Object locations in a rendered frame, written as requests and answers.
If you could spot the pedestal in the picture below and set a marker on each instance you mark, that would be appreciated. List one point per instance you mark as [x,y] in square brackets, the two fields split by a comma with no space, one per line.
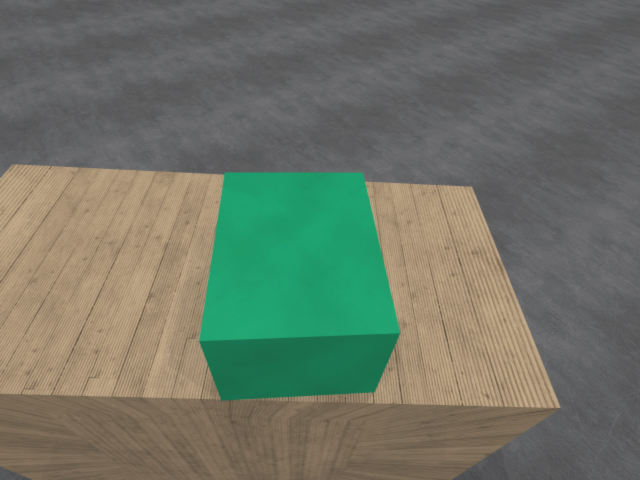
[103,281]

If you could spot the carton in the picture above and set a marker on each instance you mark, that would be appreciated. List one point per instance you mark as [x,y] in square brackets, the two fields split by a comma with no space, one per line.
[298,301]

